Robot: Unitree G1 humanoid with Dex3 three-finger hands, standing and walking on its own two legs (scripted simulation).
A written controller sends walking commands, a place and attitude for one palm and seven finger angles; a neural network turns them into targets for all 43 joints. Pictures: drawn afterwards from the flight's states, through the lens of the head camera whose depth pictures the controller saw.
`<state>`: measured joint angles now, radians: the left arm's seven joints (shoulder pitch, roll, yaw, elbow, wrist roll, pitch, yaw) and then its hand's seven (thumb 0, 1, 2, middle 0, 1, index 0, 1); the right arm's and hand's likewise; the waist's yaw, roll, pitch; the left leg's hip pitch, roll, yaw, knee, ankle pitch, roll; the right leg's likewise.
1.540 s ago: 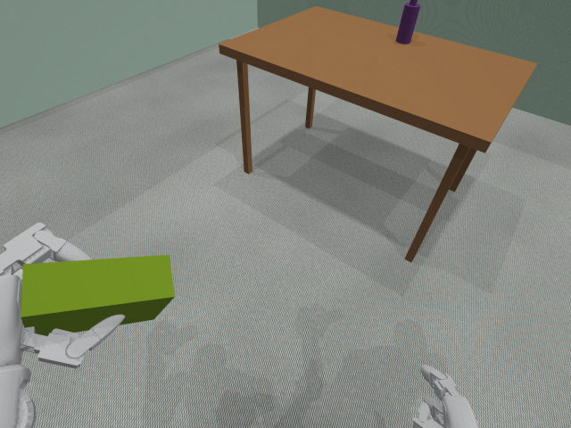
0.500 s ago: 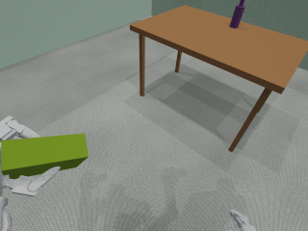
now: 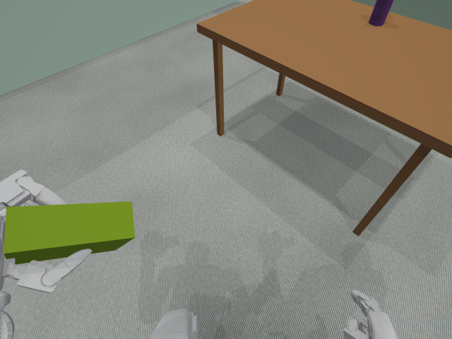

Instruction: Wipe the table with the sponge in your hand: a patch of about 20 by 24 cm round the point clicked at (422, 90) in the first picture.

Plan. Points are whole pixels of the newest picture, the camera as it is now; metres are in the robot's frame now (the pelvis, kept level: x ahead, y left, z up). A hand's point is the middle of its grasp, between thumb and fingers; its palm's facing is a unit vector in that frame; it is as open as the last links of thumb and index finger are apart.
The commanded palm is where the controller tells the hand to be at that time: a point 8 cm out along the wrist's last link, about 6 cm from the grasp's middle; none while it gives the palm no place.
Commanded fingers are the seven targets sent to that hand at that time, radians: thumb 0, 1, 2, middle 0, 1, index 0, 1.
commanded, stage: walk to a spot facing it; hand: left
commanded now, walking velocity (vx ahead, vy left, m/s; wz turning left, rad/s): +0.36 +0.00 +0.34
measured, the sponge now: (90, 231) +0.23 +0.19 +0.15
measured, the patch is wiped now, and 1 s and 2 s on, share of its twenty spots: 0.00 0.00 0.00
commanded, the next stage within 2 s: none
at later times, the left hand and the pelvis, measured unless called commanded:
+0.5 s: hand (63, 147) +0.33 +0.25 +0.20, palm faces +0.47 -0.75 -0.47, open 9.2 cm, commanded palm +0.28 +0.29 +0.18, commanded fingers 0.00 0.10 1.30 -1.20 -1.60 -1.20 -1.60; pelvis +0.15 -0.01 +0.00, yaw +5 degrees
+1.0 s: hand (68, 106) +0.44 +0.29 +0.18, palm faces +0.62 -0.64 -0.44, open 9.2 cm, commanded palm +0.35 +0.31 +0.18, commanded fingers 0.00 0.10 1.30 -1.20 -1.60 -1.20 -1.60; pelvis +0.28 +0.00 -0.02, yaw +17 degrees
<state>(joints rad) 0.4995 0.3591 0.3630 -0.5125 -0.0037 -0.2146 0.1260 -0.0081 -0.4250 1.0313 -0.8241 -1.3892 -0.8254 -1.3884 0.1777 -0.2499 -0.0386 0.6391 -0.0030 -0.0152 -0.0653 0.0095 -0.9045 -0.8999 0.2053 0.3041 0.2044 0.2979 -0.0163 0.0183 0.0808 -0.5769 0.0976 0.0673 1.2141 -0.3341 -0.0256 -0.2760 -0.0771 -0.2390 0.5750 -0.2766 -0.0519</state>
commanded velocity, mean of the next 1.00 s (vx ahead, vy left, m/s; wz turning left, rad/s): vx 0.33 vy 0.00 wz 0.40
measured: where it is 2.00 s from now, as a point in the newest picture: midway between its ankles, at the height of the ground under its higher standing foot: (243, 289)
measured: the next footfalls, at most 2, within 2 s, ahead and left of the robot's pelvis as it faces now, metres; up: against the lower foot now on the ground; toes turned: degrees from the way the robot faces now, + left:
left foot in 0.22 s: +0.19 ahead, +0.15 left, +0.00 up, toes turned +13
right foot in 0.56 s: +0.26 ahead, -0.14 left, +0.00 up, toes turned -3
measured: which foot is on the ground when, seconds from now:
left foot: up 0.00-0.20, down 0.22-0.56, up 0.58-0.90, down 0.92-1.00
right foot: down 0.00-0.22, up 0.24-0.54, down 0.56-0.92, up 0.94-1.00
